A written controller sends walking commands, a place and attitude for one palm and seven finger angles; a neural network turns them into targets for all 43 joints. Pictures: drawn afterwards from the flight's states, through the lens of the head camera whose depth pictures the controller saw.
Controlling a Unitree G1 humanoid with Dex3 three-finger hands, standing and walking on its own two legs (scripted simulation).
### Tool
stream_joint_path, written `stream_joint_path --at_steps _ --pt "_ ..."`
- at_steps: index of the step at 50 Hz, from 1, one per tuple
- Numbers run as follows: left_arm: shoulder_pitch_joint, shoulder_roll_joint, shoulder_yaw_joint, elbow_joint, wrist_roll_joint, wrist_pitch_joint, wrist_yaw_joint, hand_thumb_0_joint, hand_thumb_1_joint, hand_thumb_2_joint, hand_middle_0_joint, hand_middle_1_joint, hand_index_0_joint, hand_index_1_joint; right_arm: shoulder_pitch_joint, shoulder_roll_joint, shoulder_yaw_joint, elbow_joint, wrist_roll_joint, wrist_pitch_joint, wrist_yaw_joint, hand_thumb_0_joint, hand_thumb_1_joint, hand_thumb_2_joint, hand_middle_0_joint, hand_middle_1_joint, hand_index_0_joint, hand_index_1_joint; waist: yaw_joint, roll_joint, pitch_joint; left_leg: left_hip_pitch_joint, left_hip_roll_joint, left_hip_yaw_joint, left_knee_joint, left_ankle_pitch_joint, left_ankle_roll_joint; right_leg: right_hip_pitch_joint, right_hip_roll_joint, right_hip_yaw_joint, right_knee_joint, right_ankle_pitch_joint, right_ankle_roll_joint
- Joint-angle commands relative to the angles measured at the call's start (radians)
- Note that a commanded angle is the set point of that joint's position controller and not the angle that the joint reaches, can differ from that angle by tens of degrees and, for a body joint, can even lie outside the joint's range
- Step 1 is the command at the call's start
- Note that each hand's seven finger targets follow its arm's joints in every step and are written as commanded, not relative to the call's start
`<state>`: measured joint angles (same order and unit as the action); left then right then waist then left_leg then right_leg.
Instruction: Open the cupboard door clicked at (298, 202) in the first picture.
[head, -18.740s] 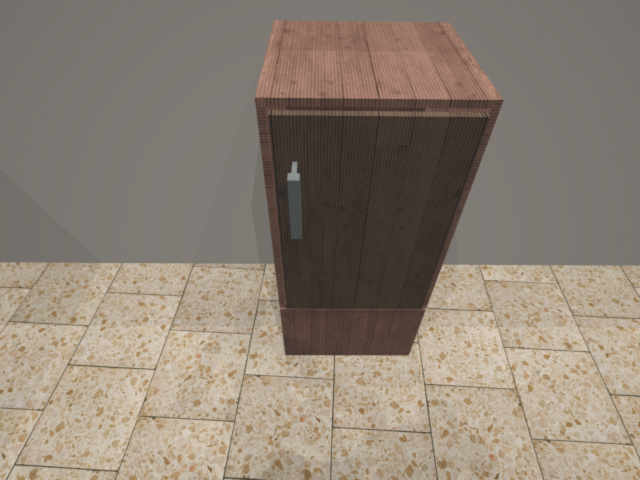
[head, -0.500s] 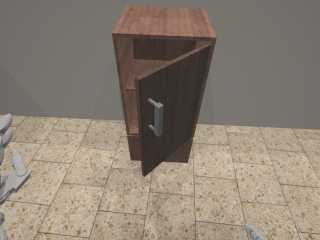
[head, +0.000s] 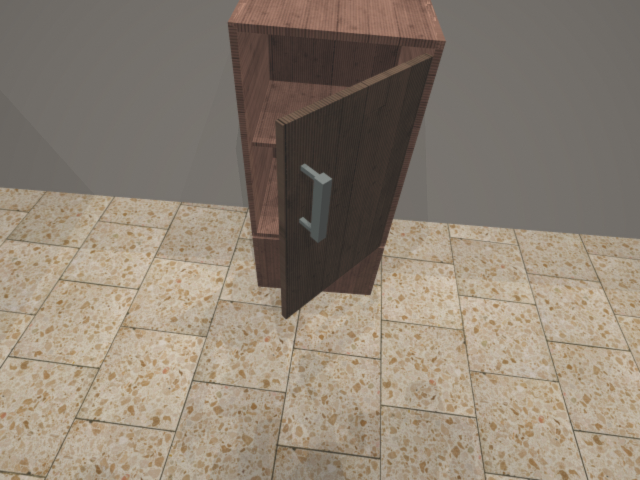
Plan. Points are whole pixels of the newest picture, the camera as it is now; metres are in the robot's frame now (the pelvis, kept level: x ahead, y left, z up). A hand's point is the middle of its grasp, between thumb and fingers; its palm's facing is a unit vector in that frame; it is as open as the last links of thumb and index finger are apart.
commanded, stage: let the arm hang, fingers relaxed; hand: left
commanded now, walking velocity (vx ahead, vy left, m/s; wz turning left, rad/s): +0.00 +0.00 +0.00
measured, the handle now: (312, 203) +0.57 +0.05 -0.03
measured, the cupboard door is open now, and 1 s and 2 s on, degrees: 47 47 47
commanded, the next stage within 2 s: look to check the result in 0.66 s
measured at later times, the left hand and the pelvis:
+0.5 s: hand out of the picture +0.01 +0.15 -0.18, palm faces +0.04 -0.99 -0.15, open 7.4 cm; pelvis +0.02 +0.00 +0.00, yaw -1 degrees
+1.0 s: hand out of the picture +0.01 +0.15 -0.17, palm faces +0.04 -0.98 -0.17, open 7.4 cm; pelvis +0.04 -0.01 +0.00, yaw -1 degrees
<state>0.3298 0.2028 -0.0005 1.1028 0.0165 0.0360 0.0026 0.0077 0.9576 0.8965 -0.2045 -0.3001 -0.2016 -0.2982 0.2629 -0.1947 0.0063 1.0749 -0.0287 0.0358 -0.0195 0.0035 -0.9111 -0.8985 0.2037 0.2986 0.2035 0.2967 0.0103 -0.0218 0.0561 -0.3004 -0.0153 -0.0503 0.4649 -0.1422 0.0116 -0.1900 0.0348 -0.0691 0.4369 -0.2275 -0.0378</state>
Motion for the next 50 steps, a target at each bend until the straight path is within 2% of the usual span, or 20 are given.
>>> stream_joint_path --at_steps 1,7,9,13,15,20,23,25,26,27,28,32,44,50 --pt "0.000 0.093 0.025 -0.016 -0.007 -0.036 0.016 0.000 0.900 0.900 -0.200 -0.300 -0.200 -0.300 0.039 -0.091 -0.023 -0.018 0.007 -0.023 -0.014 0.000 -0.900 -0.900 0.200 0.300 0.200 0.300 -0.023 0.062 -0.003 0.043 0.079 -0.086 -0.105 -0.165 0.025 -0.078 -0.131 0.143 -0.153 -0.188 -0.021" --pt "0.067 0.053 0.024 0.030 -0.008 -0.033 0.026 0.000 0.900 0.900 -0.200 -0.300 -0.200 -0.300 0.103 -0.047 -0.020 0.021 0.008 -0.024 -0.019 0.000 -0.900 -0.900 0.200 0.300 0.200 0.300 -0.017 0.014 0.029 0.017 0.085 -0.100 -0.128 -0.173 0.038 -0.074 -0.120 0.123 -0.125 -0.178 -0.017" --pt "0.081 0.045 0.024 0.038 -0.008 -0.032 0.028 0.000 0.900 0.900 -0.200 -0.300 -0.200 -0.300 0.111 -0.033 -0.020 0.028 0.008 -0.024 -0.019 0.000 -0.900 -0.900 0.200 0.300 0.200 0.300 -0.013 0.022 0.037 0.011 0.083 -0.096 -0.131 -0.178 0.039 -0.077 -0.119 0.119 -0.117 -0.177 -0.016" --pt "0.095 0.028 0.027 0.038 -0.008 -0.035 0.034 0.000 0.900 0.900 -0.200 -0.300 -0.200 -0.300 0.128 -0.011 -0.018 0.039 0.008 -0.024 -0.019 0.000 -0.900 -0.900 0.200 0.300 0.200 0.300 -0.008 -0.012 0.057 0.004 0.074 -0.081 -0.117 -0.149 0.038 -0.082 -0.120 0.121 -0.116 -0.179 -0.016" --pt "0.092 0.021 0.028 0.035 -0.008 -0.034 0.035 0.000 0.900 0.900 -0.200 -0.300 -0.200 -0.300 0.132 0.004 -0.017 0.045 0.005 -0.025 -0.019 0.000 -0.900 -0.900 0.200 0.300 0.200 0.300 -0.011 0.004 0.059 0.000 0.071 -0.082 -0.119 -0.155 0.038 -0.087 -0.123 0.121 -0.111 -0.183 -0.017" --pt "0.082 0.004 0.031 0.026 -0.007 -0.040 0.039 0.000 0.900 0.900 -0.200 -0.300 -0.200 -0.300 0.130 0.020 -0.016 0.048 0.005 -0.035 -0.021 0.000 -0.900 -0.900 0.200 0.300 0.200 0.300 -0.010 0.040 0.052 0.002 0.078 -0.085 -0.125 -0.094 0.038 -0.061 -0.119 0.113 -0.088 -0.096 -0.015" --pt "0.081 0.000 0.031 0.023 -0.006 -0.042 0.039 0.000 0.900 0.900 -0.200 -0.300 -0.200 -0.300 0.119 0.014 -0.016 0.045 0.008 -0.038 -0.022 0.000 -0.900 -0.900 0.200 0.300 0.200 0.300 -0.004 0.039 0.069 0.000 0.080 -0.084 -0.128 -0.094 0.037 -0.061 -0.118 0.111 -0.091 -0.081 -0.012" --pt "0.066 -0.004 0.031 0.019 -0.007 -0.042 0.039 0.000 0.900 0.900 -0.200 -0.300 -0.200 -0.300 0.121 0.020 -0.016 0.048 0.004 -0.037 -0.022 0.000 -0.900 -0.900 0.200 0.300 0.200 0.300 -0.009 0.033 0.077 -0.006 0.075 -0.081 -0.130 -0.100 0.033 -0.060 -0.121 0.116 -0.097 -0.089 -0.014" --pt "0.060 -0.001 0.031 0.022 -0.008 -0.041 0.039 0.000 0.900 0.900 -0.200 -0.300 -0.200 -0.300 0.123 0.019 -0.016 0.049 0.004 -0.036 -0.022 0.000 -0.900 -0.900 0.200 0.300 0.200 0.300 -0.010 0.049 0.085 -0.009 0.075 -0.079 -0.133 -0.103 0.032 -0.059 -0.120 0.117 -0.097 -0.092 -0.014" --pt "0.064 -0.004 0.031 0.023 -0.008 -0.042 0.038 0.000 0.900 0.900 -0.200 -0.300 -0.200 -0.300 0.117 0.018 -0.015 0.047 0.004 -0.038 -0.023 0.000 -0.900 -0.900 0.200 0.300 0.200 0.300 -0.008 0.065 0.079 -0.002 0.077 -0.080 -0.136 -0.100 0.033 -0.060 -0.120 0.119 -0.098 -0.083 -0.014" --pt "0.066 0.001 0.033 0.021 -0.007 -0.043 0.038 0.000 0.900 0.900 -0.200 -0.300 -0.200 -0.300 0.118 0.015 -0.016 0.043 0.007 -0.039 -0.024 0.000 -0.900 -0.900 0.200 0.300 0.200 0.300 -0.006 0.043 0.068 0.003 0.080 -0.079 -0.129 -0.086 0.034 -0.046 -0.118 0.114 -0.099 -0.073 -0.013" --pt "0.056 0.001 0.031 0.020 -0.009 -0.046 0.037 0.000 0.900 0.900 -0.200 -0.300 -0.200 -0.300 0.112 0.007 -0.015 0.042 0.007 -0.044 -0.025 0.000 -0.900 -0.900 0.200 0.300 0.200 0.300 -0.010 0.044 0.029 0.039 0.082 -0.075 -0.119 -0.015 0.033 -0.016 -0.124 0.116 -0.098 -0.021 -0.012" --pt "0.051 0.010 0.024 0.032 -0.011 -0.049 0.038 0.000 0.900 0.900 -0.200 -0.300 -0.200 -0.300 0.084 -0.006 -0.012 0.051 0.010 -0.040 -0.026 0.000 -0.900 -0.900 0.200 0.300 0.200 0.300 -0.013 0.011 0.037 0.090 0.083 -0.055 -0.100 0.049 0.028 -0.013 -0.131 0.115 -0.122 0.009 -0.010" --pt "0.052 0.011 0.024 0.032 -0.013 -0.049 0.039 0.000 0.900 0.900 -0.200 -0.300 -0.200 -0.300 0.078 -0.009 -0.008 0.059 0.010 -0.041 -0.027 0.000 -0.900 -0.900 0.200 0.300 0.200 0.300 -0.012 0.022 0.029 0.100 0.083 -0.054 -0.098 0.074 0.026 0.005 -0.131 0.117 -0.124 0.033 -0.009"
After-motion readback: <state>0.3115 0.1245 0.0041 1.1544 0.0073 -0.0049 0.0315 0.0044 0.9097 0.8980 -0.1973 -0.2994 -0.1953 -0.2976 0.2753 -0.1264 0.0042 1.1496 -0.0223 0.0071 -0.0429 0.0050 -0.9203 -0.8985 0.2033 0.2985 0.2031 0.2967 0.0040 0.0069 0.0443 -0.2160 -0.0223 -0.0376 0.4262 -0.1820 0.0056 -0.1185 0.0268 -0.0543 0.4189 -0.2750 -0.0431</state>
